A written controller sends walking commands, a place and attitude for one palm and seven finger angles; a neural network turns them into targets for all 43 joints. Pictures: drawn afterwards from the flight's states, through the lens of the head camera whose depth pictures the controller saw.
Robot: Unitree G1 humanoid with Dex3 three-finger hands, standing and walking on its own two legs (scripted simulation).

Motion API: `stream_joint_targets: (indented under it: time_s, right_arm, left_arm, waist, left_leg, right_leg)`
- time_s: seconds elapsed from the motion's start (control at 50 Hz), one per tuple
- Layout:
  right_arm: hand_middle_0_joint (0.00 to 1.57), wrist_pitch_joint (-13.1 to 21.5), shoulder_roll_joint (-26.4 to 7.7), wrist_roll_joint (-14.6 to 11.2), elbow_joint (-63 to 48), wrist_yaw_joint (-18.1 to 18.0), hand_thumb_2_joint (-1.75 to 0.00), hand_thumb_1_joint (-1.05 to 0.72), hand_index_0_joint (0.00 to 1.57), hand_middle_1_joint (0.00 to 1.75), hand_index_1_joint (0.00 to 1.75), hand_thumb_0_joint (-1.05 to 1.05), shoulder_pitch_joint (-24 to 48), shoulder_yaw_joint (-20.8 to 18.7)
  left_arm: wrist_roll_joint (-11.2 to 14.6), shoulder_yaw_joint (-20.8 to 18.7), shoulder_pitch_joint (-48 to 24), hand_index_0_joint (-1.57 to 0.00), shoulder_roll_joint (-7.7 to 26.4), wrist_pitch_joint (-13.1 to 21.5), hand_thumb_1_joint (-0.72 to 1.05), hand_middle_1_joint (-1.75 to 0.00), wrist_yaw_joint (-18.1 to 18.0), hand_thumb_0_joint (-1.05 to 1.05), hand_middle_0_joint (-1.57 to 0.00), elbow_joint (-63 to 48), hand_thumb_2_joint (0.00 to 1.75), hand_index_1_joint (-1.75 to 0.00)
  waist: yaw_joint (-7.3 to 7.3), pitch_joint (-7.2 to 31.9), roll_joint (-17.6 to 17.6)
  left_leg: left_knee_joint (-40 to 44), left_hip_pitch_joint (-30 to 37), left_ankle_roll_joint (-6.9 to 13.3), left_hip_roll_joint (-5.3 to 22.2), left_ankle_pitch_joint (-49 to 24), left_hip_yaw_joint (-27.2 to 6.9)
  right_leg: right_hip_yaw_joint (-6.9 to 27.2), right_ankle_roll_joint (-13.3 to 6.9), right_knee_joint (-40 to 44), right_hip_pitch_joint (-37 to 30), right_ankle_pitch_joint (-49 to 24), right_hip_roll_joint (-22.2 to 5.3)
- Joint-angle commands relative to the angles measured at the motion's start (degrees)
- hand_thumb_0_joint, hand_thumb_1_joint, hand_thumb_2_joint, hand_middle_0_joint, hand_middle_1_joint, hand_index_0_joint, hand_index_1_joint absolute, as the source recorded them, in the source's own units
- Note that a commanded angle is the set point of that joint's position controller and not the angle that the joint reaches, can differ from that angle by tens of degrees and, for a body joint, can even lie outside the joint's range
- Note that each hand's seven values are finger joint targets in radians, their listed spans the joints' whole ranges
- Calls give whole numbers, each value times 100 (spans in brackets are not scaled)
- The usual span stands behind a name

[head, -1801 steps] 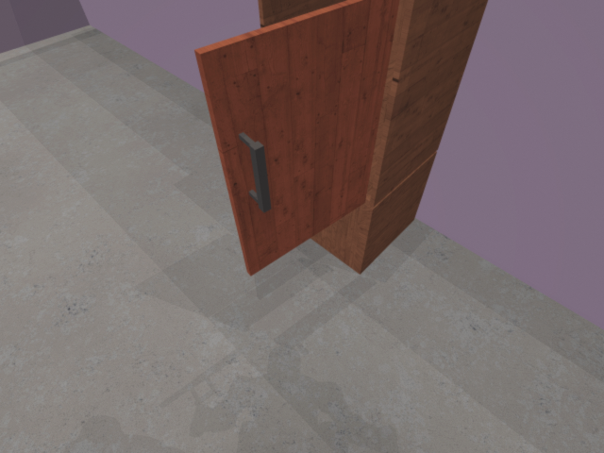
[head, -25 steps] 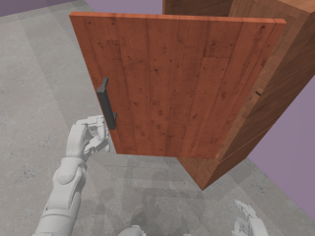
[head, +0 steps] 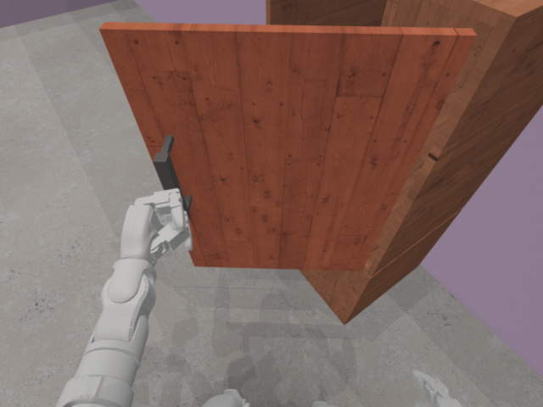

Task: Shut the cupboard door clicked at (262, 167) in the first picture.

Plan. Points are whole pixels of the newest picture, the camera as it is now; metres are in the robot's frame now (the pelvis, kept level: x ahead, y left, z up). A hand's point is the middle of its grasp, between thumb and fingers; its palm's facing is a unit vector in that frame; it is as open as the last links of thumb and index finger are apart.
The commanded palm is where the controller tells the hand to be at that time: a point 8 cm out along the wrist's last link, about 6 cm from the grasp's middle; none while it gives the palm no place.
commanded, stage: bring the fist close to the handle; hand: left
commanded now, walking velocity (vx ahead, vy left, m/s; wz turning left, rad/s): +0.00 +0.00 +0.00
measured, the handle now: (176, 183) +0.45 +0.17 +0.06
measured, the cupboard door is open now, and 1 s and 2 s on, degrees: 53 42 29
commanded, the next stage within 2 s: push the door shut along its arc in 0.04 s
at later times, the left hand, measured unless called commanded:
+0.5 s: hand (191, 209) +0.39 +0.14 +0.07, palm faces -0.08 -1.00 -0.04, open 3.1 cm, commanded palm +0.38 +0.19 +0.07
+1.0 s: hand (206, 180) +0.45 +0.12 +0.07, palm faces -0.20 -0.98 -0.02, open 3.1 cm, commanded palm +0.45 +0.17 +0.07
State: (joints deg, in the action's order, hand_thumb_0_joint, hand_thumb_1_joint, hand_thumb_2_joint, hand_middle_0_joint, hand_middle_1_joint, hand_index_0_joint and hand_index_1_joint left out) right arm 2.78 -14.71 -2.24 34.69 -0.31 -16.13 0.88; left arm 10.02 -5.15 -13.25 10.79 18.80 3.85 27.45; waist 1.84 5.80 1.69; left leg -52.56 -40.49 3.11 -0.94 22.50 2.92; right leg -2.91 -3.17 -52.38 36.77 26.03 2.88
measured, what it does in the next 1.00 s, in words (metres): stands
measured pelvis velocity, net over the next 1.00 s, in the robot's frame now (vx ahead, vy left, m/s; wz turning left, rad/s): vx -0.01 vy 0.00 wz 0.00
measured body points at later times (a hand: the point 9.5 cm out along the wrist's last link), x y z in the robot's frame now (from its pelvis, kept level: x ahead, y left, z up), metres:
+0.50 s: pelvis -0.01 -0.01 +0.00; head +0.05 -0.01 +0.44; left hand +0.39 +0.19 +0.08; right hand +0.12 -0.26 -0.11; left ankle +0.04 +0.09 -0.69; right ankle +0.00 -0.09 -0.69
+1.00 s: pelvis -0.01 +0.00 -0.02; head +0.07 +0.01 +0.43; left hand +0.45 +0.18 +0.07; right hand +0.04 -0.27 -0.13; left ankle +0.04 +0.09 -0.69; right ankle +0.00 -0.09 -0.69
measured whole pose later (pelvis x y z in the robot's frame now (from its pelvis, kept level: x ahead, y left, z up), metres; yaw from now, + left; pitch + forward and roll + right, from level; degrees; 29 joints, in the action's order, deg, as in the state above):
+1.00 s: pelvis -0.01 +0.00 -0.02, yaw +0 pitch +16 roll -2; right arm 2.0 -16.1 -2.7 38.4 0.0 -19.8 1.0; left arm 9.9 -10.4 -45.8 19.0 22.6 17.1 62.5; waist 6.6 6.6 1.8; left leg -58.1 -51.0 3.3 -0.5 22.9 2.1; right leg -4.1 -3.3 -57.3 46.8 26.4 3.1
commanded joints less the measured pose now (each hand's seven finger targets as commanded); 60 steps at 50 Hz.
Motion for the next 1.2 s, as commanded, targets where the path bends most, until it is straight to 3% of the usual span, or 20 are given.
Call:
stream_joint_targets:
  time_s: [0.0, 0.04, 0.14, 0.18, 0.26, 0.36, 0.4, 0.42, 0.5, 0.62, 0.66, 0.74, 0.86, 0.88, 0.92, 0.98, 1.02, 1.08, 1.12, 1.18]
  right_arm:
    - [20, 305, -695, -4, -812, -80, -90, -90, 20, 30, 30, 0, 209, -280]
    - [20, 315, -693, -7, -802, -75, -90, -90, 20, 30, 30, 0, 224, -276]
    - [20, 302, -723, -23, -747, -91, -90, -90, 20, 30, 30, 0, 207, -264]
    - [20, 291, -734, -27, -699, -120, -90, -90, 20, 30, 30, 0, 194, -257]
    - [20, 327, -753, -28, -604, -152, -90, -90, 20, 30, 30, 0, 144, -251]
    - [20, 266, -789, -41, -533, -144, -90, -90, 20, 30, 30, 0, 11, -241]
    - [20, 270, -764, -55, -573, -118, -90, -90, 20, 30, 30, 0, -2, -245]
    - [20, 269, -780, -59, -553, -111, -90, -90, 20, 30, 30, 0, -47, -260]
    - [20, 233, -843, -59, -483, -112, -90, -90, 20, 30, 30, 0, -174, -277]
    - [20, 216, -874, -64, -373, -86, -90, -90, 20, 30, 30, 0, -352, -303]
    - [20, 202, -932, -51, -328, -81, -90, -90, 20, 30, 30, 0, -460, -332]
    - [20, 155, -944, -64, -257, -69, -90, -90, 20, 30, 30, 0, -549, -317]
    - [20, 132, -1030, -21, -181, -54, -90, -90, 20, 30, 30, 0, -750, -335]
    - [20, 131, -1004, -34, -177, -40, -90, -90, 20, 30, 30, 0, -732, -322]
    - [20, 113, -1050, -34, -131, -47, -90, -90, 20, 30, 30, 0, -797, -323]
    - [20, 108, -1089, -28, -88, -52, -90, -90, 20, 30, 30, 0, -869, -309]
    - [20, 118, -1091, -9, -75, -30, -90, -90, 20, 30, 30, 0, -931, -324]
    - [20, 129, -1122, 6, -65, -3, -90, -90, 20, 30, 30, 0, -1018, -330]
    - [20, 113, -1147, 19, -28, -3, -90, -90, 20, 30, 30, 0, -1110, -335]
    - [20, 97, -1159, 31, -43, -2, -90, -90, 20, 30, 30, 0, -1166, -326]
  left_arm:
    - [143, -253, -1707, -130, 698, 494, 90, -150, 113, 0, -130, -1320, 90, -150]
    - [158, -229, -1690, -130, 697, 519, 90, -150, 150, 0, -130, -1388, 90, -150]
    - [138, -200, -1871, -130, 739, 447, 90, -150, 198, 0, -130, -1065, 90, -150]
    - [93, -156, -2368, -130, 793, 454, 90, -150, 233, 0, -130, -999, 90, -150]
    - [126, -322, -2836, -130, 1016, 524, 90, -150, 359, 0, -130, -722, 90, -150]
    - [157, -521, -3107, -130, 1258, 470, 90, -150, 597, 0, -130, 76, 90, -150]
    - [169, -309, -3374, -130, 1038, 481, 90, -150, 711, 0, -130, 77, 90, -150]
    - [183, -328, -3455, -130, 1047, 485, 90, -150, 747, 0, -130, 189, 90, -150]
    - [210, -452, -3954, -130, 1260, 553, 90, -150, 895, 0, -130, 573, 90, -150]
    - [205, -363, -4635, -130, 1253, 678, 90, -150, 1125, 0, -130, 991, 90, -150]
    - [217, -517, -4671, -130, 1410, 679, 90, -150, 1170, 0, -130, 1211, 90, -150]
    - [206, -470, -5128, -130, 1417, 688, 90, -150, 1247, 0, -130, 1597, 90, -150]
    - [93, -683, -5703, -130, 1753, 806, 90, -150, 1298, 0, -130, 1972, 90, -150]
    - [103, -535, -5747, -130, 1576, 783, 90, -150, 1346, 0, -130, 2123, 90, -150]
    - [94, -650, -5977, -130, 1767, 754, 90, -150, 1394, 0, -130, 2353, 90, -150]
    - [24, -721, -6323, -130, 1965, 742, 90, -150, 1452, 0, -130, 2561, 90, -150]
    - [-5, -572, -6497, -130, 1794, 730, 90, -150, 1500, 0, -130, 2576, 90, -150]
    - [4, -524, -6705, -130, 1740, 680, 90, -150, 1560, 0, -130, 2663, 90, -150]
    - [-1, -679, -6805, -130, 1914, 619, 90, -150, 1574, 0, -130, 2774, 90, -150]
    - [-42, -778, -7066, -130, 2081, 594, 90, -150, 1585, 0, -130, 2745, 90, -150]
  waist:
    - [-22, 1714, -178]
    - [-19, 1755, -45]
    - [74, 1427, -285]
    - [169, 1501, -261]
    - [149, 1733, -89]
    - [159, 1730, -292]
    - [195, 1829, -60]
    - [223, 1849, -170]
    - [293, 1836, -310]
    - [367, 2151, 37]
    - [360, 2211, -58]
    - [491, 2010, -133]
    - [520, 2359, 121]
    - [607, 2295, 73]
    - [695, 2184, -153]
    - [743, 2238, 117]
    - [781, 2403, 350]
    - [853, 2567, 397]
    - [877, 2600, 186]
    - [890, 2733, 353]
  left_leg:
    - [619, 1199, -94, 96, -1047, -434]
    - [591, 1232, -95, 89, -1089, -433]
    - [616, 1050, -86, 99, -795, -474]
    - [574, 1067, -66, 92, -796, -482]
    - [481, 1094, -78, 82, -846, -501]
    - [444, 848, -73, 73, -896, -505]
    - [427, 961, -85, 67, -952, -498]
    - [399, 992, -76, 72, -952, -511]
    - [344, 821, -60, 75, -861, -541]
    - [249, 970, -69, 71, -947, -582]
    - [230, 1024, -64, 84, -1036, -619]
    - [226, 873, -59, 95, -869, -619]
    - [123, 945, -65, 108, -979, -724]
    - [100, 902, -61, 113, -937, -703]
    - [54, 617, -35, 129, -713, -704]
    - [-26, 623, -43, 144, -723, -769]
    - [-60, 846, -67, 165, -800, -830]
    - [-118, 1055, -71, 186, -1015, -921]
    - [-169, 947, -53, 191, -1071, -925]
    - [-228, 954, -55, 201, -1183, -935]
  right_leg:
    - [412, 209, 835, -552, -1645, -165]
    - [429, 207, 819, -534, -1697, -170]
    - [434, 221, 913, -374, -1379, -176]
    - [455, 230, 880, -340, -1413, -190]
    - [512, 219, 822, -344, -1467, -188]
    - [549, 234, 794, -448, -1605, -205]
    - [512, 220, 743, -359, -1681, -215]
    - [509, 226, 749, -298, -1670, -197]
    - [533, 227, 734, -226, -1561, -199]
    - [507, 194, 606, -13, -1574, -179]
    - [461, 176, 572, 43, -1607, -147]
    - [447, 188, 599, 232, -1418, -130]
    - [413, 132, 420, 446, -1352, -91]
    - [427, 159, 442, 515, -1343, -93]
    - [473, 183, 473, 550, -1150, -86]
    - [447, 144, 364, 801, -1065, -75]
    - [390, 127, 305, 1026, -1031, -62]
    - [313, 108, 226, 1237, -1100, -32]
    - [321, 116, 222, 1151, -1161, -16]
    - [308, 107, 135, 1229, -1217, -19]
